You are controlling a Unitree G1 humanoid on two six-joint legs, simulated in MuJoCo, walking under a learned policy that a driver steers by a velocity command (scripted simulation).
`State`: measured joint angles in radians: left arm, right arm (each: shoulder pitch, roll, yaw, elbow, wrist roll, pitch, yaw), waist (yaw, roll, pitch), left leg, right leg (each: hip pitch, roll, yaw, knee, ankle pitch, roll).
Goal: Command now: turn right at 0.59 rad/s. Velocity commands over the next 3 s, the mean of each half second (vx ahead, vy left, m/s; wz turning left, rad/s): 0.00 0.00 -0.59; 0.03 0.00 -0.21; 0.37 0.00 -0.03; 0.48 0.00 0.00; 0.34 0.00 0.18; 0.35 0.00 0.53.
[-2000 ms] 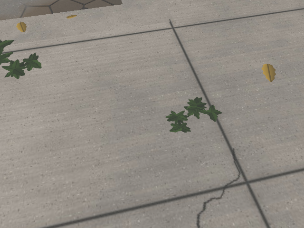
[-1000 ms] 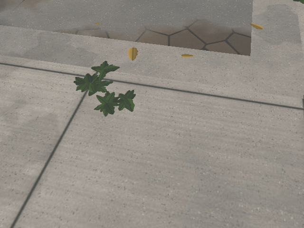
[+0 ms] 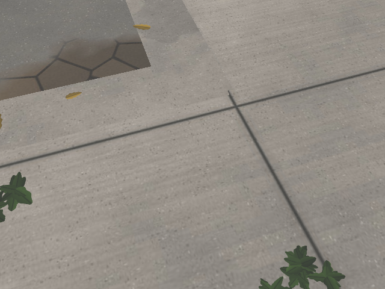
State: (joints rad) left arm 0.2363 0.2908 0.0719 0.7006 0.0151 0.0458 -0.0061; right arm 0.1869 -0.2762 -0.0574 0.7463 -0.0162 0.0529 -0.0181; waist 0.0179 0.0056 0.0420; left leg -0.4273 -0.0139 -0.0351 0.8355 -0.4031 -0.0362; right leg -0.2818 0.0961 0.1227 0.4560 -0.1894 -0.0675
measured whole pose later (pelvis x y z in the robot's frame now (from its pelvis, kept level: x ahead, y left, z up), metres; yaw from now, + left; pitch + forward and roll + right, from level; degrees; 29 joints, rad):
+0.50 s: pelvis -0.02 +0.02 +0.00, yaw -18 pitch +0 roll +0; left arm 0.19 0.30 0.07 0.69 0.00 0.09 -0.05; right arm 0.20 -0.27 -0.04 0.69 -0.03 0.02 -0.01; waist -0.01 0.00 0.08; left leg -0.22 0.07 0.15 0.50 -0.26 0.01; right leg -0.31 0.01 -0.01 0.75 -0.45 0.02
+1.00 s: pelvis -0.03 +0.00 -0.01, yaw -23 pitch -1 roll +0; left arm 0.22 0.24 0.00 0.81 0.02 0.03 0.00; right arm 0.28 -0.24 -0.03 0.84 -0.03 0.03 -0.01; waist -0.02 -0.02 0.01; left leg -0.18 -0.01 0.01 0.50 -0.31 0.03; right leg -0.22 0.08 0.03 0.55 -0.35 -0.08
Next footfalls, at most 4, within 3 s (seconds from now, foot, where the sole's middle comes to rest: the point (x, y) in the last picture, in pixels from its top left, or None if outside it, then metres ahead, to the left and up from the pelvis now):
0.12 left None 0.05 0.12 -0.78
0.56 right None -0.03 -0.09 -0.78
0.96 left None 0.03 0.09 -0.78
1.28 right None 0.07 -0.18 -0.78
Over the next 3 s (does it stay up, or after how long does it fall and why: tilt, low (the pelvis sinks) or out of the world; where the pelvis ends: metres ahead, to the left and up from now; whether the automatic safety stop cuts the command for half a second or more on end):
stays up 0.69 -0.26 0.01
